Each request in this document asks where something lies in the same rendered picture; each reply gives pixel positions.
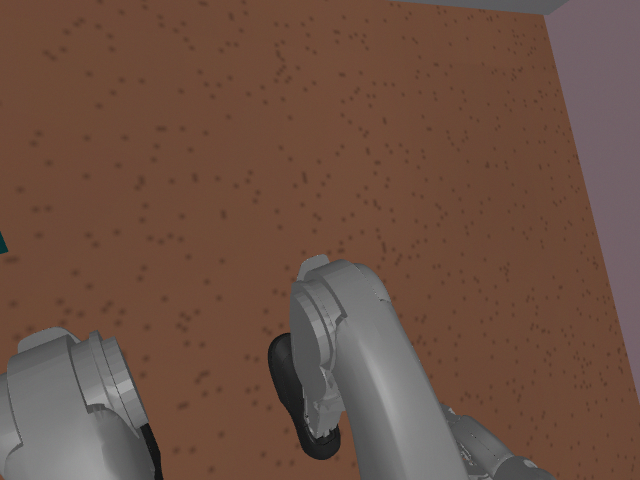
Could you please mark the small box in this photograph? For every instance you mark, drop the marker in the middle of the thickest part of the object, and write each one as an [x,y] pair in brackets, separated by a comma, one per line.
[3,247]

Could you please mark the right robot arm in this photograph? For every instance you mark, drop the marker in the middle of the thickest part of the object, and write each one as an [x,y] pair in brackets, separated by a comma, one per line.
[521,468]

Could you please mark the right robot foot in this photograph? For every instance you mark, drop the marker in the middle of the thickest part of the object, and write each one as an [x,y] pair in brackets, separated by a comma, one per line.
[289,390]

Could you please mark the right robot hand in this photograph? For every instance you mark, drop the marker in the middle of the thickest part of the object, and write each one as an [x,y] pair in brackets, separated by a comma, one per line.
[477,445]

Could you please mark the left robot foot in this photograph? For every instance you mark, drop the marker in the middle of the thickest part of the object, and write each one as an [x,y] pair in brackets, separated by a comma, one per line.
[153,450]

